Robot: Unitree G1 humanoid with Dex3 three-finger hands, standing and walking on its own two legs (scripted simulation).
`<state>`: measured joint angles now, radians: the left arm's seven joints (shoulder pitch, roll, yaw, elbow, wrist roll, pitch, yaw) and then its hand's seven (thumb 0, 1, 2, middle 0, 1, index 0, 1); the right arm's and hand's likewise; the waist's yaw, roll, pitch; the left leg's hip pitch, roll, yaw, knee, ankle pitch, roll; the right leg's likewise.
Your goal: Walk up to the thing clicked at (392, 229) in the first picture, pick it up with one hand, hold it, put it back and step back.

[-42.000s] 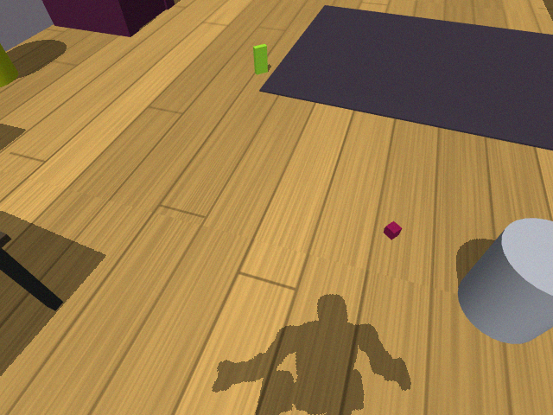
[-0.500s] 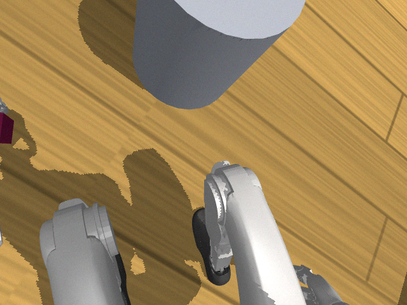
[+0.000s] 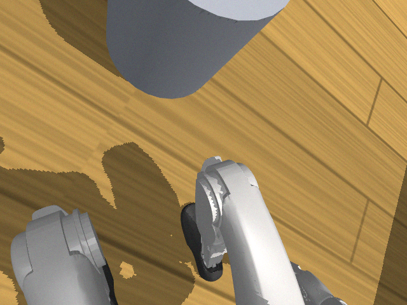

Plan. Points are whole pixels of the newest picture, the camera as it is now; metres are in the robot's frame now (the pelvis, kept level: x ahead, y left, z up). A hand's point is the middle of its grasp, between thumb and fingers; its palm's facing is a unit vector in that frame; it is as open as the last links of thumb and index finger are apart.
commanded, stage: rest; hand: left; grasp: from above
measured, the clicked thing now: out of the picture +0.47 +0.32 -0.26
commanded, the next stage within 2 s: open in 0.62 s
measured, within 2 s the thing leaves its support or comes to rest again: rests again in 0.14 s
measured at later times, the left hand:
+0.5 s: hand out of the picture +0.46 +0.32 -0.24, palm faces -0.45 -0.12 -0.88, open 7.3 cm
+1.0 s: hand out of the picture +0.46 +0.32 -0.24, palm faces -0.46 -0.14 -0.88, open 8.7 cm
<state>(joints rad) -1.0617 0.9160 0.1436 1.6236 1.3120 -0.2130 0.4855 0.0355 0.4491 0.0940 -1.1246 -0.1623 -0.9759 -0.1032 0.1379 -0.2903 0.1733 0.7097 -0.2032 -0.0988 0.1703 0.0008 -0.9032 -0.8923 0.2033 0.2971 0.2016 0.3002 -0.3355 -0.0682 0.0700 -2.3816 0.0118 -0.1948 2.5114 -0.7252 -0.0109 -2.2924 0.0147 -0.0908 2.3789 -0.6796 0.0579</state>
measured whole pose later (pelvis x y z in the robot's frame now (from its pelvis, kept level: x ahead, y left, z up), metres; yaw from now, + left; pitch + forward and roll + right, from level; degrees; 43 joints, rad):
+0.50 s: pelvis +0.00 +0.00 +0.00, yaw -2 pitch +31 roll -13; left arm -1.08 0.98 0.12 1.69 1.32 -0.22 0.55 0.03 0.43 0.12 -1.15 -0.16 -0.98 -0.10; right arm 0.11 -0.32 0.23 0.69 -0.24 -0.15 0.20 0.00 -0.90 -0.89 0.20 0.30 0.20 0.30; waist -0.36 -0.11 0.10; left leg -2.38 0.01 -0.23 2.54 -0.74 -0.01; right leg -2.27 0.03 -0.12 2.38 -0.67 0.06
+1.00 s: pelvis -0.01 +0.00 +0.00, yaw -3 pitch +30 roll -14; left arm -1.09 1.03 0.12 1.73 1.31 -0.24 0.56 0.02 0.26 0.34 -0.83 -0.28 -0.80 -0.27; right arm 0.11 -0.34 0.28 0.66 -0.25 -0.17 0.21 0.00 -0.90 -0.90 0.20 0.30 0.20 0.30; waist -0.39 -0.13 0.14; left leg -2.36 0.02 -0.25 2.55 -0.73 -0.01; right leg -2.26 0.04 -0.13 2.37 -0.66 0.07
